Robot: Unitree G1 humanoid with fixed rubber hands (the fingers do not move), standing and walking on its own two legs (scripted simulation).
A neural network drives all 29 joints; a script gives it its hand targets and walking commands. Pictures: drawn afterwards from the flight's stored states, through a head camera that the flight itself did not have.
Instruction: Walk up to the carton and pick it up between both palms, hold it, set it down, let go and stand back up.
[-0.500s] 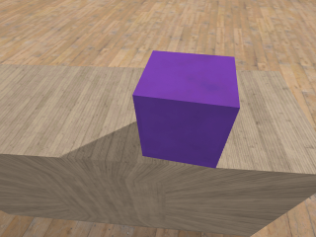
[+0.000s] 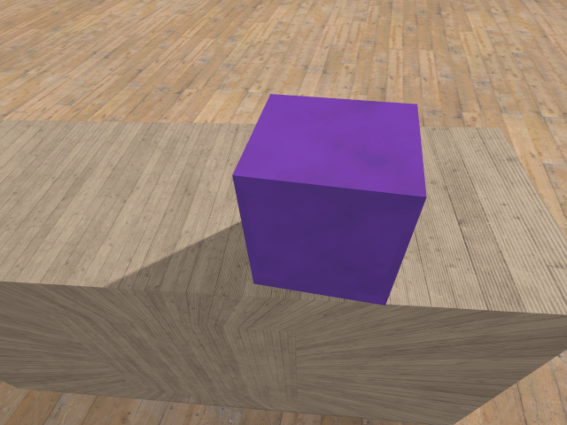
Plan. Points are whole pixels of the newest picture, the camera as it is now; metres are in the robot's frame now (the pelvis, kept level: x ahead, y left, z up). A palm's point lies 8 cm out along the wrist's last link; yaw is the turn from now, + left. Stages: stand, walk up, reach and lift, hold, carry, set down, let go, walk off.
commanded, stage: stand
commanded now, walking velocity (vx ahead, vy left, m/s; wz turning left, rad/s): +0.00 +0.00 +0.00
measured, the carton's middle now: (328, 201) +0.41 -0.03 +0.10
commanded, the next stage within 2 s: none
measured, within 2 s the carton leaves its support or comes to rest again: neither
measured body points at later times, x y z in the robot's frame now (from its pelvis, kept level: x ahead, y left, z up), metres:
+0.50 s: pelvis +0.00 +0.00 +0.00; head +0.00 -0.01 +0.45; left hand -0.04 +0.20 -0.16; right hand -0.04 -0.20 -0.17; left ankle +0.00 +0.13 -0.74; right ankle +0.01 -0.12 -0.74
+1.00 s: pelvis +0.01 +0.00 +0.00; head +0.01 +0.00 +0.45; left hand -0.03 +0.20 -0.16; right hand -0.03 -0.19 -0.17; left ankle +0.00 +0.14 -0.74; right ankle +0.01 -0.12 -0.74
